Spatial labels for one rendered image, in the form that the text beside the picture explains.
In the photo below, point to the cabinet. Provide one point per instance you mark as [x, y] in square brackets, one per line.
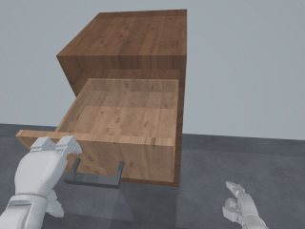
[141, 44]

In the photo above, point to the drawer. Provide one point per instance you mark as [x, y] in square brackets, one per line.
[120, 120]

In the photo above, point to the handle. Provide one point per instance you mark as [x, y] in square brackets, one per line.
[94, 180]

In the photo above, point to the robot right hand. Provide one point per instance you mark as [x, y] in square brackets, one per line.
[235, 210]

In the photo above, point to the robot left hand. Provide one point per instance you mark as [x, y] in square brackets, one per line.
[40, 169]

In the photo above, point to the left robot forearm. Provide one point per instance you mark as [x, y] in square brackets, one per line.
[24, 211]

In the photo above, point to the right robot forearm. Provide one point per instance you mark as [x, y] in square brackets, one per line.
[253, 222]

